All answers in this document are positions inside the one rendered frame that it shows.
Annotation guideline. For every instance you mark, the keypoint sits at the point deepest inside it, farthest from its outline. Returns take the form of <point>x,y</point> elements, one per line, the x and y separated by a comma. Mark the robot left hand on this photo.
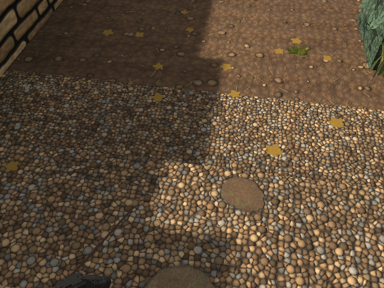
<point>79,280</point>

